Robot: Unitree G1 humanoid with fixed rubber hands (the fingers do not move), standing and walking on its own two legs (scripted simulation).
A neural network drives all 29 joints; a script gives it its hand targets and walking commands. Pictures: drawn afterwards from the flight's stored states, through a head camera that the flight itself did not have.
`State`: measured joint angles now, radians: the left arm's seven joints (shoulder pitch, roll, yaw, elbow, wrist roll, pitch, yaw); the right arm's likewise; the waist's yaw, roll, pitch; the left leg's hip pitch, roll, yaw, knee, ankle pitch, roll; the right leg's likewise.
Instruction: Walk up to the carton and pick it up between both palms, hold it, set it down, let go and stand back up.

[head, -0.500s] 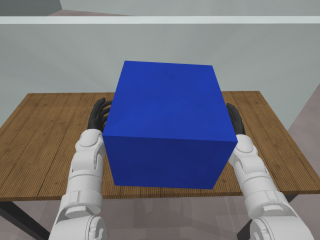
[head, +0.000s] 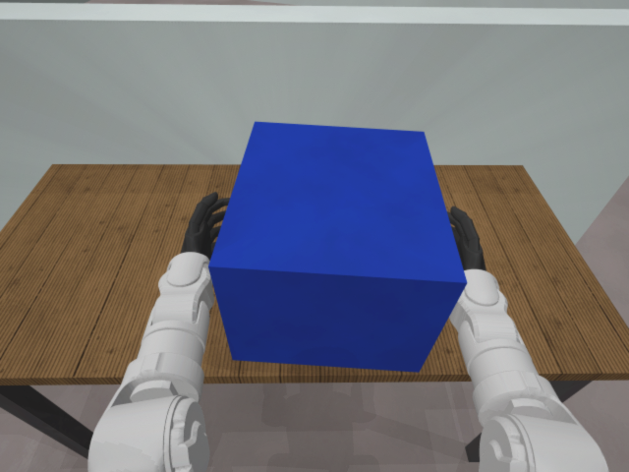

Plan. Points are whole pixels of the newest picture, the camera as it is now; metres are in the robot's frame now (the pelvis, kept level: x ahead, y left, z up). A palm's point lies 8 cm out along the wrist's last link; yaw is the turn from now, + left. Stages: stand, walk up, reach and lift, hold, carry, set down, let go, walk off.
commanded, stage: set down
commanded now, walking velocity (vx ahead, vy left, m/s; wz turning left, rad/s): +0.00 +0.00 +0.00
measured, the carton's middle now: (332, 240) +0.45 +0.00 +0.06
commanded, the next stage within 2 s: none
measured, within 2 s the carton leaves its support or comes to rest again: rests again in 0.60 s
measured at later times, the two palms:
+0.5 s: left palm (211, 261) +0.41 +0.18 +0.06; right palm (466, 274) +0.39 -0.18 +0.05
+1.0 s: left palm (208, 269) +0.40 +0.18 +0.05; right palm (462, 283) +0.38 -0.18 +0.04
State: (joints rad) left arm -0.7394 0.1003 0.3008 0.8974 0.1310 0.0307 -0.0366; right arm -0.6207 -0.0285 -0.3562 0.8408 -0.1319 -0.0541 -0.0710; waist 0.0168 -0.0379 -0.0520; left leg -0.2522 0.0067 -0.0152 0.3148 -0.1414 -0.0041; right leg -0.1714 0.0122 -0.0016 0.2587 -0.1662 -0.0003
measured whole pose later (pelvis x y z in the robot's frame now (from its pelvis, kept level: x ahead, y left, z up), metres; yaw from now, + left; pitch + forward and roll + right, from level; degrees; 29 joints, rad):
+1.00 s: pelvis -0.01 +0.00 -0.01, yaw -1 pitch +12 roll -1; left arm -0.87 0.16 0.27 1.31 0.05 -0.30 0.00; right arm -0.70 -0.03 -0.47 1.00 -0.23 -0.21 -0.05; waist 0.01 -0.01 -0.10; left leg -0.45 0.01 0.01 0.38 -0.13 0.00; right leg -0.38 0.01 -0.01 0.34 -0.17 0.00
